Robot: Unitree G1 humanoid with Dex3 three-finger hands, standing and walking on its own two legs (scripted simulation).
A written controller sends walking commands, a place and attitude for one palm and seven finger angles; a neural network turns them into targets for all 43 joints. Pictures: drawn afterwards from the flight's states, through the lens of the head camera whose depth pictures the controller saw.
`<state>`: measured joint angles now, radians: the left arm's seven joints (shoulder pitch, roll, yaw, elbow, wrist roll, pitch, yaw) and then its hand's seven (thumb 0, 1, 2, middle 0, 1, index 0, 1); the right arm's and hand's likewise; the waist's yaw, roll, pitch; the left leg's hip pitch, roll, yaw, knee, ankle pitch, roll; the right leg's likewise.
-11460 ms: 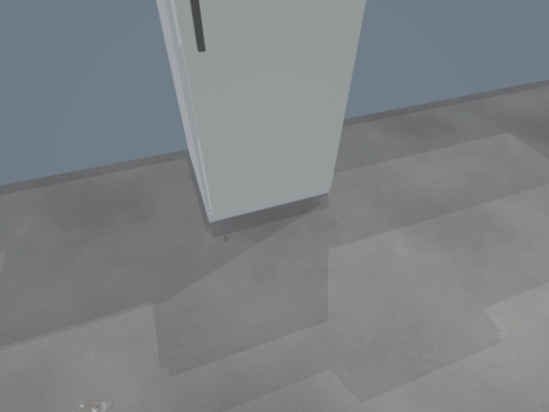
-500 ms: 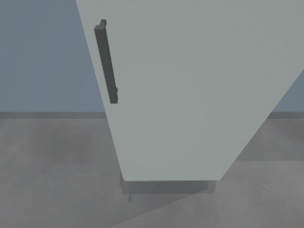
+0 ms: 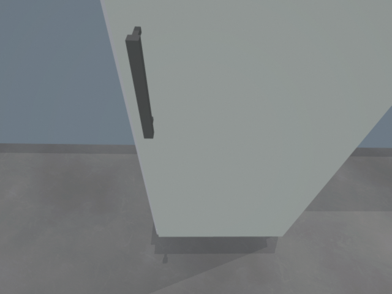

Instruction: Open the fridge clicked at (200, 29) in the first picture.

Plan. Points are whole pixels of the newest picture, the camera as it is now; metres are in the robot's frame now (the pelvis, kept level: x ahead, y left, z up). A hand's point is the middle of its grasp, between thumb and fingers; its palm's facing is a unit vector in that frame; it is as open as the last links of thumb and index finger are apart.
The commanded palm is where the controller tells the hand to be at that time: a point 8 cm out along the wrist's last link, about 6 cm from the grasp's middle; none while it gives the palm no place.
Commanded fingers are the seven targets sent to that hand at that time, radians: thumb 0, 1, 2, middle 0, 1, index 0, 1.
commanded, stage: look again from close up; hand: left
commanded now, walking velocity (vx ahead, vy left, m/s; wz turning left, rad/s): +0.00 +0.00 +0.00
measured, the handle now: (143, 89) +0.45 +0.14 +0.19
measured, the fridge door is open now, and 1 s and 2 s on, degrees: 0 0 0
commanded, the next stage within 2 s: raise the hand to about handle height in 0.80 s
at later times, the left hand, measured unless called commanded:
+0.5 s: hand out of the picture +0.00 +0.16 -0.18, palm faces +0.01 -0.99 -0.17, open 7.4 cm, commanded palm none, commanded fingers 0.00 0.90 0.90 -0.20 -0.30 -0.20 -0.30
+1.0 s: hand out of the picture +0.08 +0.19 -0.12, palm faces +0.21 -0.94 -0.25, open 7.3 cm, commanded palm +0.09 +0.21 -0.05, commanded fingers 0.00 0.76 0.84 -0.21 -0.39 -0.21 -0.39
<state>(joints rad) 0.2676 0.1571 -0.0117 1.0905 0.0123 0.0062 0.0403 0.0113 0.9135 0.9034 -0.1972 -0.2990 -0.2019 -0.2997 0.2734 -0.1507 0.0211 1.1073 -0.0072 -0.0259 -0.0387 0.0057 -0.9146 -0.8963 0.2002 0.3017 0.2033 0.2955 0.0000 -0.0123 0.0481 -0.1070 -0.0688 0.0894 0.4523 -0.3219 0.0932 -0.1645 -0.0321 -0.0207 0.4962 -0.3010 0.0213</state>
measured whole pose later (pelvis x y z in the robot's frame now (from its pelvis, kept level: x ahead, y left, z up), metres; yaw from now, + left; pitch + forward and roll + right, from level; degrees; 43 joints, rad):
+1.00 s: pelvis -0.01 -0.01 +0.00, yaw +1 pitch -1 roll +1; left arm 0.45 0.21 0.04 0.43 -0.07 0.08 0.11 0.04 0.94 0.90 -0.20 -0.31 -0.21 -0.31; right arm 0.37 -0.16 0.02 0.97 0.02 -0.17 -0.06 0.02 -0.93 -0.90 0.20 0.30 0.21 0.30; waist 0.02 -0.04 0.03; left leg -0.14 -0.08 0.08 0.44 -0.29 0.07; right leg -0.24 -0.04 -0.02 0.58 -0.31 -0.01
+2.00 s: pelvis -0.03 -0.03 -0.01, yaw +4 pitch +1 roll -1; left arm 0.19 0.36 0.34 -0.06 -0.34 -0.01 -0.36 0.00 -0.19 0.44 -0.28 -1.00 -0.28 -1.00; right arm 0.26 -0.30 0.03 0.63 0.07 -0.33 -0.11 0.02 -0.90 -0.90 0.20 0.30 0.20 0.30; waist 0.04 0.04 -0.03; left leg -0.32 -0.03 0.02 0.65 -0.36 0.05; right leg -0.33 0.02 -0.08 0.62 -0.32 -0.03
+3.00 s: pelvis -0.04 -0.04 +0.00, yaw +5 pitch -3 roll +0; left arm -0.20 0.52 0.47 0.09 -0.31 0.34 -0.42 -0.01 -0.50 0.30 -0.30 -1.20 -0.30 -1.20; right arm 0.18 -0.29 0.09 0.62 0.11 -0.21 -0.09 0.01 -0.90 -0.90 0.20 0.30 0.20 0.30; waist 0.06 0.07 -0.02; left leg -0.19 -0.04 0.00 0.51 -0.27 0.04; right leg -0.20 0.02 -0.10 0.49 -0.25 -0.05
